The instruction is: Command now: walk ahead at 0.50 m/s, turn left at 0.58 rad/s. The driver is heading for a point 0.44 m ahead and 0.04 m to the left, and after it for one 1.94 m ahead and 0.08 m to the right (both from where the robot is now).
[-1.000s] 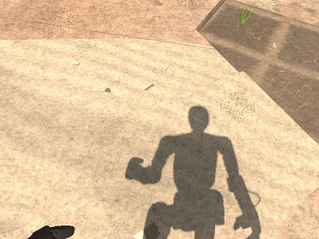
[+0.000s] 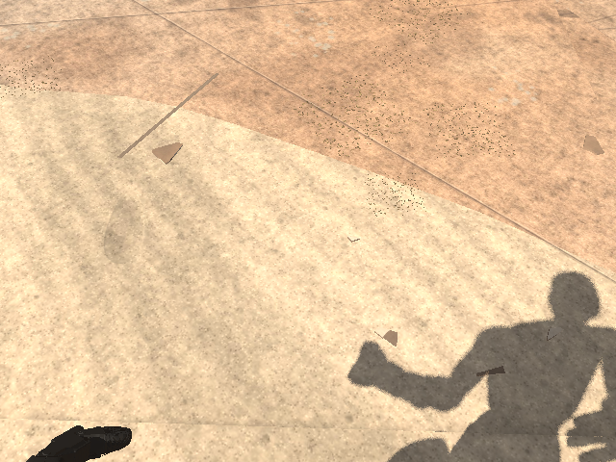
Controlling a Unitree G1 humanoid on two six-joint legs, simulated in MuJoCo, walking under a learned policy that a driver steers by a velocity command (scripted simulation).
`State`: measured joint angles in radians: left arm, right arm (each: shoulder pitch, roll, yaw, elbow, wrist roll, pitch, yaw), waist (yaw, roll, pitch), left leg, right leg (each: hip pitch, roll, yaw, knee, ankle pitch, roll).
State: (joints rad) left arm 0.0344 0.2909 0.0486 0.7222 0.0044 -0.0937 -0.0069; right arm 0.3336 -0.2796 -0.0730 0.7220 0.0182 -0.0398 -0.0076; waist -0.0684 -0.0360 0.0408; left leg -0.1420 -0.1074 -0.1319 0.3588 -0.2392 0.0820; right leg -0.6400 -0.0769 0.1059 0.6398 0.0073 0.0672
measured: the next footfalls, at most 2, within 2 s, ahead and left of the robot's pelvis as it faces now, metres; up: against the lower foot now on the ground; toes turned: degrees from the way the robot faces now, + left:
right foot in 0.14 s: +0.26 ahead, -0.15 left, +0.00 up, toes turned +9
left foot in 0.62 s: +0.44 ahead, +0.16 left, +0.00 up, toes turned +22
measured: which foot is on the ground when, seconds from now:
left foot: down 0.00-0.14, up 0.16-0.60, down 0.62-1.00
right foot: up 0.00-0.12, down 0.14-0.62, up 0.64-1.00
